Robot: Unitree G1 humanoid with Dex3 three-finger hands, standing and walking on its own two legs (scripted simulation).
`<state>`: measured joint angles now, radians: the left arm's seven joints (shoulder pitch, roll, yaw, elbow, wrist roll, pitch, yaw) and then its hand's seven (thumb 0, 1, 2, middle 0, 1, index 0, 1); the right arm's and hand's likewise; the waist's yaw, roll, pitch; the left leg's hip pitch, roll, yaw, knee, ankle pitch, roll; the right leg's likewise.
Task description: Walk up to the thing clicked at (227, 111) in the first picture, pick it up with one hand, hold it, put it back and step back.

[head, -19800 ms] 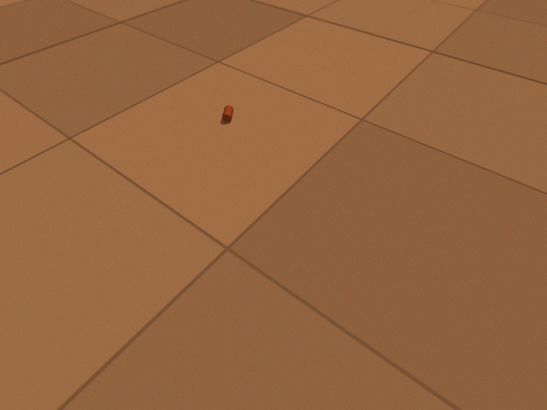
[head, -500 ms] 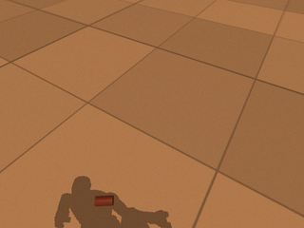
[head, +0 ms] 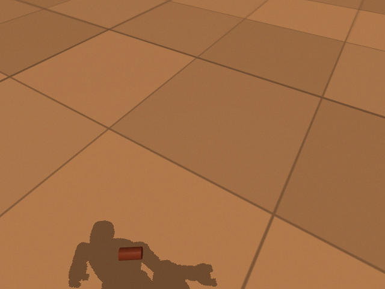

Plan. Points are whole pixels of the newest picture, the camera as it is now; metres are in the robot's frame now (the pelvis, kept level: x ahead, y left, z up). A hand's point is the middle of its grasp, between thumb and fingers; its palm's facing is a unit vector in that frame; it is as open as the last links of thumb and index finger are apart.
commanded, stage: stand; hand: left
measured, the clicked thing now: (130, 253) +0.44 +0.29 -0.75
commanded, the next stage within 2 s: walk up in 0.90 s
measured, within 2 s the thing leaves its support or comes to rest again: neither
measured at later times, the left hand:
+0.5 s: hand out of the picture +0.07 +0.25 -0.15, palm faces -0.02 -0.93 -0.36, open 7.4 cm
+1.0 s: hand out of the picture +0.07 +0.26 -0.16, palm faces +0.01 -0.93 -0.36, open 7.4 cm
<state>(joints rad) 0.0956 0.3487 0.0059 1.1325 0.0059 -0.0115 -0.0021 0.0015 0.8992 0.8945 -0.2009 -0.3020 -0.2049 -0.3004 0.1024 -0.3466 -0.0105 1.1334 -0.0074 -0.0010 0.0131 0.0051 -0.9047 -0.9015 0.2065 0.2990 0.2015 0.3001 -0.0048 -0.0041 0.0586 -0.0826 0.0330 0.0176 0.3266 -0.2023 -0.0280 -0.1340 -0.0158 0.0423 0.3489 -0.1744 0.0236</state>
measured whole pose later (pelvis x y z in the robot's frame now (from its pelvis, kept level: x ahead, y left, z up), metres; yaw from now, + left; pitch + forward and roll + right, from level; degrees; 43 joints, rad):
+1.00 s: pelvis -0.02 -0.01 -0.01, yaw +1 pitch -2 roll +0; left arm 0.09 0.37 0.03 1.06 -0.01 0.01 0.00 0.00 0.90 0.89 -0.20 -0.30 -0.21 -0.30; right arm 0.09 -0.37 -0.02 1.09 0.01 0.02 0.01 0.00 -0.90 -0.90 0.21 0.30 0.20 0.30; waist 0.00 0.00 0.12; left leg -0.17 0.05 0.00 0.43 -0.23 -0.03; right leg -0.20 0.00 0.03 0.42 -0.18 0.01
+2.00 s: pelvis -0.26 +0.02 -0.03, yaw +1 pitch -3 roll +2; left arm 0.09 0.40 0.09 0.72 0.03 0.09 0.01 0.00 0.90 0.89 -0.20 -0.30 -0.21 -0.30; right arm 0.18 -0.36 -0.04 0.88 -0.03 0.02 -0.04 0.01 -0.90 -0.90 0.21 0.30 0.20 0.30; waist 0.03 -0.10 0.22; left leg -0.22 -0.07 0.00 0.65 -0.37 0.02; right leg -0.44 -0.04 0.02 0.74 -0.27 -0.02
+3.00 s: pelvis -0.32 -0.02 -0.02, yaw +1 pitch -3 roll +0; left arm 0.14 0.35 0.05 0.97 0.02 -0.01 0.00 0.00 0.90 0.89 -0.20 -0.30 -0.20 -0.30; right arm 0.21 -0.37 -0.04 0.97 0.00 0.00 0.00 0.01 -0.90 -0.90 0.21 0.30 0.20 0.30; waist 0.00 0.02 0.07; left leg -0.26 0.00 -0.06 0.68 -0.43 0.00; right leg -0.25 -0.01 -0.03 0.59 -0.29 -0.01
